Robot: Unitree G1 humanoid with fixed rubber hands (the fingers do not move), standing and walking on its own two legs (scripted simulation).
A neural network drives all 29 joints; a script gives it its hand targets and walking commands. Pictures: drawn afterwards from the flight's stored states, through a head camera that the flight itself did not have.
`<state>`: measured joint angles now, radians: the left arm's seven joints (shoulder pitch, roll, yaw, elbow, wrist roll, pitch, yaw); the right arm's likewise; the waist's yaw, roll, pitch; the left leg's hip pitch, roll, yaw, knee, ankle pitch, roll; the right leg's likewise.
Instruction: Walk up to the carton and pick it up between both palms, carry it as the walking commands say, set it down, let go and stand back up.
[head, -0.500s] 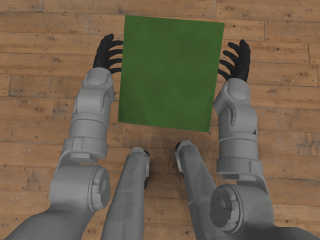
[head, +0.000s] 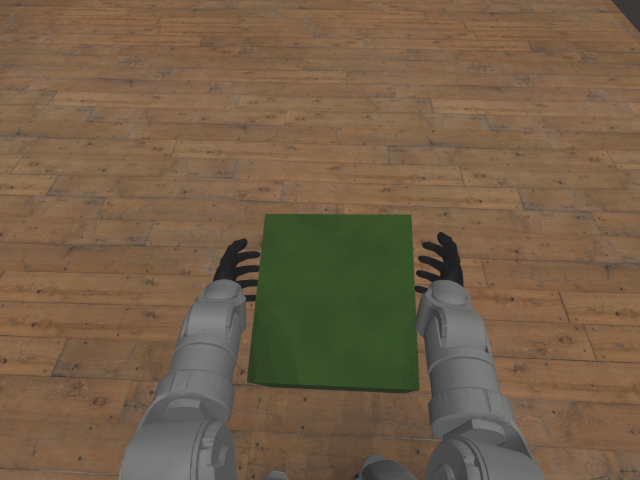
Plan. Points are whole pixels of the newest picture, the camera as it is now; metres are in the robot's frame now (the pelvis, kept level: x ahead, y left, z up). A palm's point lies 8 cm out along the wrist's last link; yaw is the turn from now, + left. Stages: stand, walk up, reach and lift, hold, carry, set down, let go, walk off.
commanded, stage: reach and lift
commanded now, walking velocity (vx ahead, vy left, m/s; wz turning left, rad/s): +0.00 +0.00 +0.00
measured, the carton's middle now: (336, 306) +0.38 -0.03 -0.08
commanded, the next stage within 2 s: hold in 1.94 s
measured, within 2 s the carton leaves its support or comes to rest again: neither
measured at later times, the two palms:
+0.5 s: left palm (219, 287) +0.35 +0.12 +0.06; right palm (466, 276) +0.32 -0.17 +0.07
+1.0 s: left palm (177, 285) +0.34 +0.16 +0.09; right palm (435, 263) +0.33 -0.13 +0.10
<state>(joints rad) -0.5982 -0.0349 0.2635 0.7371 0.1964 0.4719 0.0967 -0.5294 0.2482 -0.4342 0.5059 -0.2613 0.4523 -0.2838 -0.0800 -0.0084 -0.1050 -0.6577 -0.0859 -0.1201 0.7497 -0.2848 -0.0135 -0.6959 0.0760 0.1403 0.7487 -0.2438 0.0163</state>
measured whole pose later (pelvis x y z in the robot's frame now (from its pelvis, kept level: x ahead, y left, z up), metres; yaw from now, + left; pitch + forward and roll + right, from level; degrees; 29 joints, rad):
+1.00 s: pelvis +0.02 +0.00 +0.03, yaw +0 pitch -5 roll +0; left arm -0.48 -0.07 0.25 0.65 0.25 0.70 0.08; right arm -0.47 0.22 -0.40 0.56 -0.29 0.66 -0.25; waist -0.01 -0.01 -0.10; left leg -0.17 -0.06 -0.13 0.50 -0.24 0.00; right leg -0.20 0.05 0.11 0.49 -0.20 0.01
